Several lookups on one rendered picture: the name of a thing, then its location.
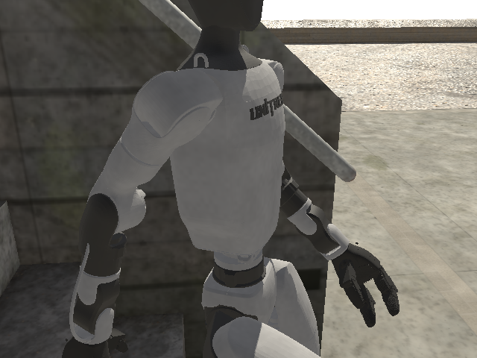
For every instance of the right robot thigh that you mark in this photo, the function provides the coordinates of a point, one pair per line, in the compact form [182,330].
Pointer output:
[245,337]

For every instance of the right robot upper arm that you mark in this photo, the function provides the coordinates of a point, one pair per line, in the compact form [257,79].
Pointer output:
[170,109]

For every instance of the robot left hand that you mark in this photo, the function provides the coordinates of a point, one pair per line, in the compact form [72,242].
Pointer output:
[355,267]

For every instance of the robot left forearm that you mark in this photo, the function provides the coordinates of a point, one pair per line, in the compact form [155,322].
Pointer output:
[310,221]

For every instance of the robot torso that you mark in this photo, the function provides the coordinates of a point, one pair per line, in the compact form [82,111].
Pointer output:
[228,182]

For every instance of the robot right forearm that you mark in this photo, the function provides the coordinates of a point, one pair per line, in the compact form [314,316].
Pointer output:
[99,286]

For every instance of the robot right hand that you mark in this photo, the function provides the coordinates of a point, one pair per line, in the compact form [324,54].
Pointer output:
[76,349]

